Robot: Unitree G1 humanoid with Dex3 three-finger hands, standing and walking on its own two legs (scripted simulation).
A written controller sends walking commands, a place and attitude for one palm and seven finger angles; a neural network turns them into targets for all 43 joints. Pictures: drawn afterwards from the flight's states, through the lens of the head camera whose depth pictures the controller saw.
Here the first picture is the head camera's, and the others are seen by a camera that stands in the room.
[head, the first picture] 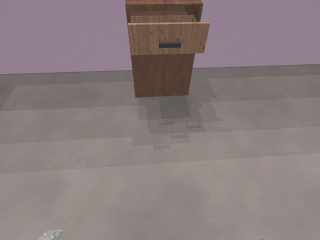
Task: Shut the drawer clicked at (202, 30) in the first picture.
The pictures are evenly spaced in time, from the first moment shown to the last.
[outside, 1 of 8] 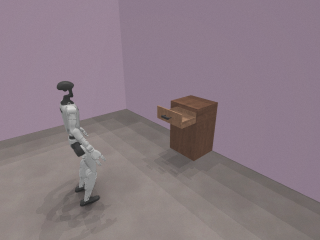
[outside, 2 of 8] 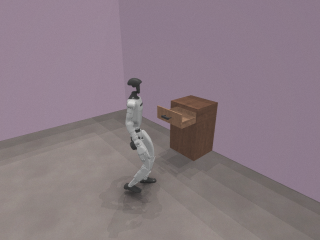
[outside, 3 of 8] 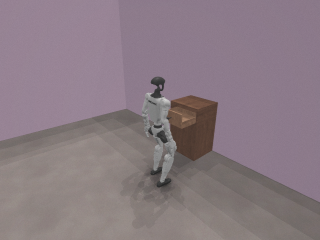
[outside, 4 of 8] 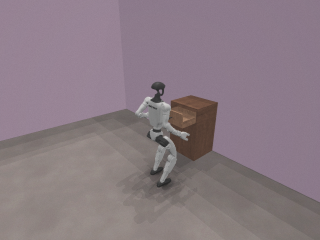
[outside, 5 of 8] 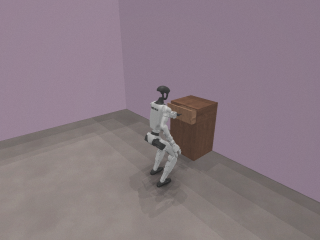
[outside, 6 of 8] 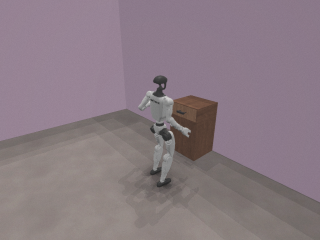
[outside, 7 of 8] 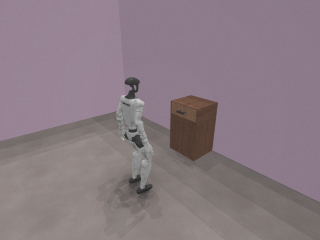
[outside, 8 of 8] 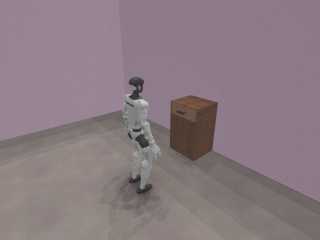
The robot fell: no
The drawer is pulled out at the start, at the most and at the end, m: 0.28 0.28 0.00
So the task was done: yes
